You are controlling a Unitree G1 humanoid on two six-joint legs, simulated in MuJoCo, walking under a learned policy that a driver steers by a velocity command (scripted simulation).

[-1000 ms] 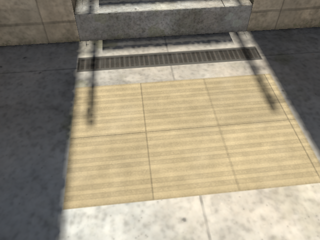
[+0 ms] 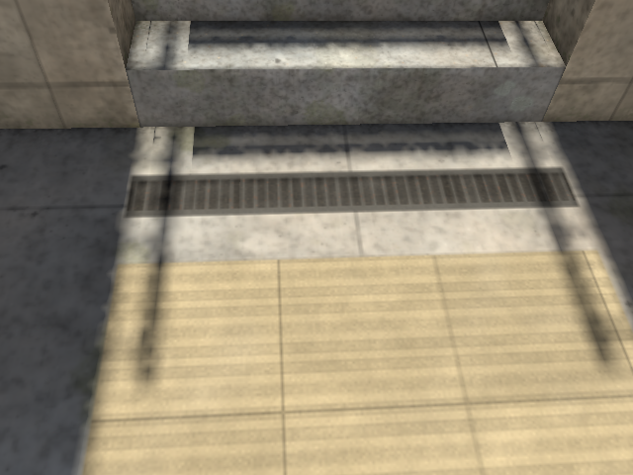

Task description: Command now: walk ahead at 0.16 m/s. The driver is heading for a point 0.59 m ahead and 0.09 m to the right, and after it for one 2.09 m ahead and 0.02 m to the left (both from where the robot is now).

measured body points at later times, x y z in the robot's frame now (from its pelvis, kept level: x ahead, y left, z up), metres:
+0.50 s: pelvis +0.08 -0.02 +0.00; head +0.09 -0.02 +0.45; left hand +0.12 +0.24 -0.14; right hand +0.15 -0.26 -0.15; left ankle +0.09 +0.08 -0.74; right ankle +0.08 -0.15 -0.74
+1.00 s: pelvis +0.20 -0.06 +0.01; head +0.21 -0.08 +0.46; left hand +0.16 +0.18 -0.13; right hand +0.31 -0.32 -0.13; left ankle +0.22 +0.08 -0.66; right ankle +0.14 -0.15 -0.74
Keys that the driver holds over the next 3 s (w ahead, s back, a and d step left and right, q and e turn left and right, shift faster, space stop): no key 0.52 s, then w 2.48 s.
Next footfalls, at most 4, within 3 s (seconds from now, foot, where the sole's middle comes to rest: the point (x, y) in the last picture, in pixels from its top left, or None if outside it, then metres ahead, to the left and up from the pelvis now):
0.24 right None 0.18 -0.16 -0.77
1.28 left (279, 427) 0.54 0.09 -0.77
1.86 right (384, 298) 0.87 -0.15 -0.77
2.40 left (290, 207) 1.15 0.09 -0.77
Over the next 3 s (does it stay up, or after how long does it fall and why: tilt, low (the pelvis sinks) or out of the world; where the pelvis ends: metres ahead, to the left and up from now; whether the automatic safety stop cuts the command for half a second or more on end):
stays up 1.26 -0.05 0.00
